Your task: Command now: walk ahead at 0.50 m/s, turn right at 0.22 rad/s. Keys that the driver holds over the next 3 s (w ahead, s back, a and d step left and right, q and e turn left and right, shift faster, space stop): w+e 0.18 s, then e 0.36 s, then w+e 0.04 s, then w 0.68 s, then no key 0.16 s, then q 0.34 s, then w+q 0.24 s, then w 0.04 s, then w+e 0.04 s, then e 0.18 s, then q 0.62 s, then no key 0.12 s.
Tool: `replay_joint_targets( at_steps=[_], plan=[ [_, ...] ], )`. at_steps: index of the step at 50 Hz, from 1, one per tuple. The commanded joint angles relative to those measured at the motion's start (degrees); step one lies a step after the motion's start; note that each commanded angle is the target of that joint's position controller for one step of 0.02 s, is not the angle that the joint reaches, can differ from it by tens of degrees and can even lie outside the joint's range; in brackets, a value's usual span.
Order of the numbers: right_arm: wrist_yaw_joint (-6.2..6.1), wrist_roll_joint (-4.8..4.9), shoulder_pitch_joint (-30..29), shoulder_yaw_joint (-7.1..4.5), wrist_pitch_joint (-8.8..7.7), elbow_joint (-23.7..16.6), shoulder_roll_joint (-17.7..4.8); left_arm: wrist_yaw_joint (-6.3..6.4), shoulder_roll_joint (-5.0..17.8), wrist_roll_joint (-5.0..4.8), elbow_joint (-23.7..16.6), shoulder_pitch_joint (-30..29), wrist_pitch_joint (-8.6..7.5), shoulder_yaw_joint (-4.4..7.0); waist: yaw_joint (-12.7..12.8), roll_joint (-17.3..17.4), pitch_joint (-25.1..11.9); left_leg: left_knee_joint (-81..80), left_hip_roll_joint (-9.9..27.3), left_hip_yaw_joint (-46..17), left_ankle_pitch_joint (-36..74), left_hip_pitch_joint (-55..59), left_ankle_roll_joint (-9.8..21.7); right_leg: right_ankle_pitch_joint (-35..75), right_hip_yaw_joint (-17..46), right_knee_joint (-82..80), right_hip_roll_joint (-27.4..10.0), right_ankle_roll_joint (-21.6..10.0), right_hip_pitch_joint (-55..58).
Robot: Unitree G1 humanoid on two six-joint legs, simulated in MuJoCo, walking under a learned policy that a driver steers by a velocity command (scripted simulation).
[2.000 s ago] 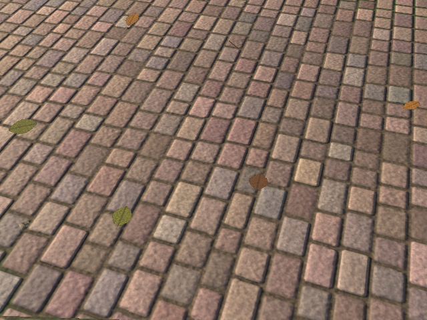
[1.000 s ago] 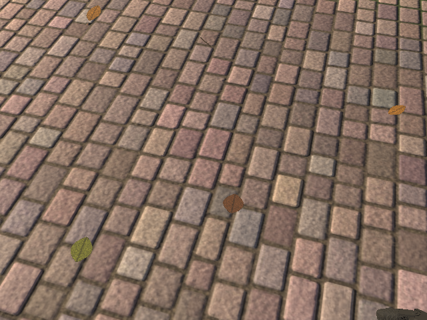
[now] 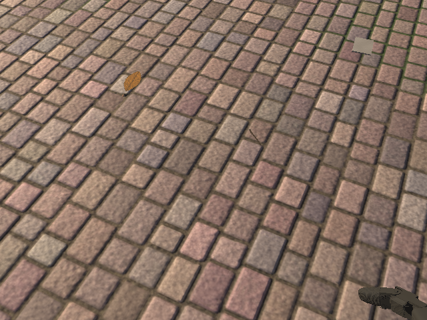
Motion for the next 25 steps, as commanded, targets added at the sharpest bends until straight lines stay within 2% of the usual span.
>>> replay_joint_targets(
  at_steps=[1, 2, 3, 4, 5, 6, 7, 8, 9, 11, 13, 16, 18, 21, 23, 24, 25],
  plan=[
    [-0.71, -0.41, 11.9, -4.53, -1.37, -0.5, -11.1, 0.63, 8.9, 0.29, -2.8, -2.0, 0.10, 1.90, -10.5, -5.4, -8.1, -1.7, -0.5, 0.5, -0.5, 21.8, 3.7, 39.3, 6.5, 15.9, -11.5, -6.2, -6.5],
    [-1.51, -1.30, 22.5, -5.67, -1.10, 0.7, -15.5, 0.68, 4.8, 1.93, -4.7, -2.1, -0.10, 0.32, -14.1, 1.9, -18.0, 0.8, 11.5, -12.0, 0.6, 39.6, 7.3, 21.5, 3.8, 34.4, -6.8, -3.6, -18.7],
    [-1.21, -1.39, 23.1, -5.91, -0.57, 1.7, -17.3, 0.45, -0.2, 0.48, -5.1, 6.2, -1.06, -0.98, -9.6, 16.7, -24.1, -5.3, 22.1, -35.9, -12.3, 54.0, 14.9, -13.2, 4.4, 51.0, 0.9, -0.8, -38.9],
    [-1.29, -0.73, 21.9, -4.53, -0.41, 0.9, -11.3, 0.39, 6.6, -0.89, -4.2, 2.4, -1.46, 0.55, -12.0, 9.4, -19.1, -9.1, 20.3, -35.7, -20.3, 49.5, 12.8, -12.3, 9.3, 56.7, -2.2, -0.7, -44.3],
    [-1.55, -0.42, 18.7, -3.79, -0.38, 1.0, -9.1, 0.31, 8.6, -1.47, -5.7, -2.4, -1.54, 1.41, -11.6, 6.7, -11.4, -10.4, 18.8, -27.1, -19.8, 42.5, 10.6, -6.8, 8.0, 57.2, -4.5, -0.9, -46.7],
    [-1.52, -0.65, 15.0, -3.36, -0.47, 1.0, -8.1, 0.51, 7.8, -1.00, -6.2, -4.7, -1.40, 1.36, -9.7, 3.1, -7.5, -12.3, 16.8, -21.6, -15.0, 35.2, 9.7, -2.1, 6.9, 55.6, -6.8, -0.5, -44.7],
    [-1.43, -0.96, 12.4, -3.01, -0.65, 1.1, -6.6, 0.54, 7.1, -0.26, -6.4, -5.6, -0.98, 1.62, -8.2, 2.6, -4.2, -14.6, 14.9, -17.0, -11.6, 29.6, 9.4, 1.1, 6.9, 53.3, -8.2, -0.2, -43.1],
    [-1.47, -1.45, 11.0, -3.01, -1.08, 1.5, -6.3, 0.39, 6.0, -0.39, -6.2, -4.1, -0.31, 1.64, -6.5, 4.9, -3.5, -16.5, 14.0, -13.5, -8.7, 25.4, 9.4, 3.3, 7.2, 52.3, -9.6, 0.2, -39.6],
    [-1.47, -1.47, 10.1, -3.10, -1.48, 1.8, -5.8, 0.30, 5.0, -0.56, -5.9, -3.1, 0.33, 1.57, -5.6, 4.7, -2.9, -17.7, 13.4, -10.3, -5.4, 23.7, 9.6, 4.1, 7.0, 51.5, -9.9, 0.6, -38.2],
    [-1.71, -1.67, 7.9, -3.46, -2.02, 2.6, -6.7, 0.72, 4.0, -0.30, -6.6, -4.1, 1.63, 1.67, -4.2, 3.1, -0.3, -18.8, 13.2, -4.1, 8.3, 19.7, 10.0, 5.2, 6.3, 49.6, -9.6, 2.0, -38.0],
    [-2.31, -1.60, 7.2, -3.95, -1.87, 3.3, -8.2, 0.79, 3.2, 0.50, -8.2, -5.7, 2.05, 1.53, -3.7, 2.7, 0.4, -17.7, 12.6, 1.8, 20.6, 19.3, 9.8, 9.1, 5.2, 43.5, -9.3, 3.2, -38.5],
    [-3.49, -1.30, 6.9, -4.29, -0.58, 3.7, -9.5, -0.50, 1.4, 0.74, -9.9, -9.9, 1.78, 0.89, -5.3, 2.4, -0.3, -16.5, 10.0, 8.9, 22.2, 19.6, 8.4, 19.7, 1.3, 30.9, -8.1, 2.9, -34.3],
    [-3.97, -0.82, 8.5, -4.56, 0.33, 4.4, -10.5, -1.53, 1.3, 0.81, -11.5, -12.9, 1.78, 0.92, -6.7, 2.1, -1.3, -14.9, 10.9, 9.9, 22.9, 22.8, 8.2, 22.6, 0.1, 25.3, -7.1, 2.2, -33.1],
    [-4.12, 0.66, 8.6, -5.20, 1.68, 4.9, -12.0, -2.68, 3.4, 0.99, -13.7, -14.4, 2.39, 1.87, -6.4, 2.8, -1.9, -10.2, 13.4, 9.8, 23.1, 27.8, 7.1, 18.1, -0.6, 21.3, -6.4, 0.1, -32.7],
    [-4.34, 1.73, 7.3, -5.70, 2.47, 4.5, -12.7, -2.97, 5.3, 1.29, -14.2, -11.9, 2.80, 2.93, -4.4, 3.4, -3.2, -2.9, 13.7, 10.0, 28.2, 28.9, 5.7, 13.2, -2.4, 19.0, -4.2, -2.1, -29.1],
    [-4.44, 2.09, 6.5, -5.64, 2.86, 4.3, -12.2, -2.82, 6.8, 1.32, -13.2, -7.3, 2.70, 3.88, -1.8, 2.1, -5.2, 5.0, 11.9, 11.4, 28.7, 27.9, 4.0, 15.6, -3.6, 14.6, -2.0, -3.7, -22.9],
    [-4.21, 1.38, 9.1, -5.13, 2.88, 4.5, -10.6, -1.78, 10.1, 1.53, -12.1, -2.5, 2.54, 5.29, 0.0, -3.1, -8.3, 16.8, 7.6, 12.8, 21.3, 23.7, 0.8, 29.2, -1.6, 9.9, -1.1, -6.0, -13.4]
  ],
)
Next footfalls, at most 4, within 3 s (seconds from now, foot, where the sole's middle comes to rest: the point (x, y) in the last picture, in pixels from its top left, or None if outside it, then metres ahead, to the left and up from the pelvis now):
0.02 left None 0.19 0.13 -0.77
0.50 right None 0.36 -0.14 -0.77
0.98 left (219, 311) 0.48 0.07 -0.77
1.44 right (329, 263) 0.67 -0.28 -0.77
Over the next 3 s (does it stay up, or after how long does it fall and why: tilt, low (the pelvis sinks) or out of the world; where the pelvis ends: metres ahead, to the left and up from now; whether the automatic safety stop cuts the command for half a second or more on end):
stays up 0.89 -0.11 0.01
